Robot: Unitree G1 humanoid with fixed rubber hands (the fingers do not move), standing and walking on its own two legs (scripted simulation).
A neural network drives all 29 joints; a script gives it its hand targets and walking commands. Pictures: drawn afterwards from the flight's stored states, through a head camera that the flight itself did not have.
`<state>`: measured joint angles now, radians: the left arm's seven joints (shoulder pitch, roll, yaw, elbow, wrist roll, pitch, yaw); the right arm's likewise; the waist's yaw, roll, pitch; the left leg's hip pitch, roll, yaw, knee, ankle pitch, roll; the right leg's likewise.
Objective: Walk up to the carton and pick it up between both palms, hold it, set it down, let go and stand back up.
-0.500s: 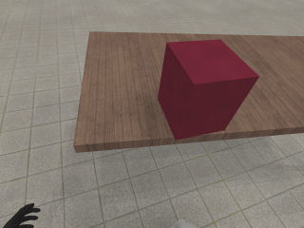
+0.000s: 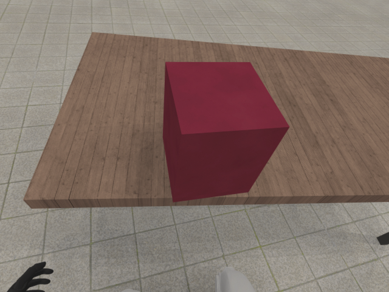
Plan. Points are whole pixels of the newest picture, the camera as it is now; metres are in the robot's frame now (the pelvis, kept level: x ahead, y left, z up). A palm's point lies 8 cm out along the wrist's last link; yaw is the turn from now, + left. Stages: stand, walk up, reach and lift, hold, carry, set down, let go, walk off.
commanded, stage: walk up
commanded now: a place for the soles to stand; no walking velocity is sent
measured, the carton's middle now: (210, 133) +0.46 -0.03 +0.05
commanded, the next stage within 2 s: none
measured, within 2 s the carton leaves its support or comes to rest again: neither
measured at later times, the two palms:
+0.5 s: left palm out of the picture +0.10 +0.19 -0.10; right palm (385, 274) +0.19 -0.43 -0.07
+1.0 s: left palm out of the picture +0.15 +0.19 -0.06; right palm (380, 267) +0.21 -0.42 -0.05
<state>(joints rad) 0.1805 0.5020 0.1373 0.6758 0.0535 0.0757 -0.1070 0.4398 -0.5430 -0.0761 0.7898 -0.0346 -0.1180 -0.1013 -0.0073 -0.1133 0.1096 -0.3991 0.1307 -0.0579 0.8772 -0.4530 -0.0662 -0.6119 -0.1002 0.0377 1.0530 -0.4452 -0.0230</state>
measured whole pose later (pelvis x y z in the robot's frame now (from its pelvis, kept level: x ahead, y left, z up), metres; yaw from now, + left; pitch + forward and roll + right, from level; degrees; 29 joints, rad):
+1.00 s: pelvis +0.08 -0.12 +0.05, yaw +8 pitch -3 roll +0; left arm 0.04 0.38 0.01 1.08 0.01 -0.02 -0.02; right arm 0.09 -0.38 0.00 1.12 -0.01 -0.04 0.00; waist 0.01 -0.02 0.05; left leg -0.18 -0.01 -0.02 0.42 -0.19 0.00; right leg -0.15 -0.01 -0.12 0.41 -0.22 -0.03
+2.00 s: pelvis +0.12 -0.04 +0.05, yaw +8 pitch -2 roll +0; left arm 0.10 0.40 0.00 1.08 0.01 -0.05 0.03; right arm 0.00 -0.39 -0.04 1.06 -0.02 0.01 0.03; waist 0.01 -0.01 0.07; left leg -0.19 -0.01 0.06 0.45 -0.22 0.03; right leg -0.12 -0.05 0.02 0.44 -0.28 0.05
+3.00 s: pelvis +0.10 -0.07 +0.05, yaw +7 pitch -6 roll +0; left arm 0.18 0.30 0.09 0.40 0.02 0.34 0.03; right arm 0.20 -0.25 -0.07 0.66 -0.01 -0.09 0.06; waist 0.02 -0.06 0.11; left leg -0.13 0.04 0.05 0.42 -0.19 -0.02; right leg -0.07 0.00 0.01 0.43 -0.26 0.00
